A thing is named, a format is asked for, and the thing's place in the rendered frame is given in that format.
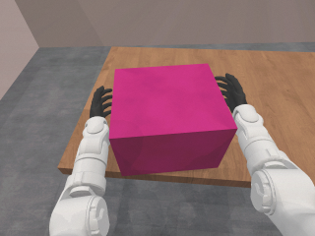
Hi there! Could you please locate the robot right upper arm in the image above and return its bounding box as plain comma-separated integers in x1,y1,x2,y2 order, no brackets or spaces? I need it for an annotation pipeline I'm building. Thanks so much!
250,168,315,236

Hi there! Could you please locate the robot right hand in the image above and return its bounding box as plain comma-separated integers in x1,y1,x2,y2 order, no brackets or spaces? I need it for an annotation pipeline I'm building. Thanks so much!
215,73,248,114

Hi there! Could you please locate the robot right forearm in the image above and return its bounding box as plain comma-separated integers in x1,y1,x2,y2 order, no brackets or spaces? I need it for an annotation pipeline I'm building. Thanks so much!
232,104,315,190

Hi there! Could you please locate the carton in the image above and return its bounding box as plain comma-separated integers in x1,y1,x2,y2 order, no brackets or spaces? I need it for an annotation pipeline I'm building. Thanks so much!
108,63,238,176

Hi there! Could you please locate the robot left hand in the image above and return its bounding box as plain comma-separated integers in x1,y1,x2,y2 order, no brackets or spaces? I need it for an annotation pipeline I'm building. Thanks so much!
90,86,113,118

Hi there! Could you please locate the robot left upper arm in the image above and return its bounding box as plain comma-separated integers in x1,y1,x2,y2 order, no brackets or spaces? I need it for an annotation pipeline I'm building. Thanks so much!
50,195,110,236

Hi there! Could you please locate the robot left forearm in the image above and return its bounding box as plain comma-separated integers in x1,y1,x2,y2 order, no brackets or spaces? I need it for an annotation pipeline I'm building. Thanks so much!
49,116,110,236

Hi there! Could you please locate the table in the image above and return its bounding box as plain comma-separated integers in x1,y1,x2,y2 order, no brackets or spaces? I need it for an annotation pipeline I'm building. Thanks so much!
57,46,315,188

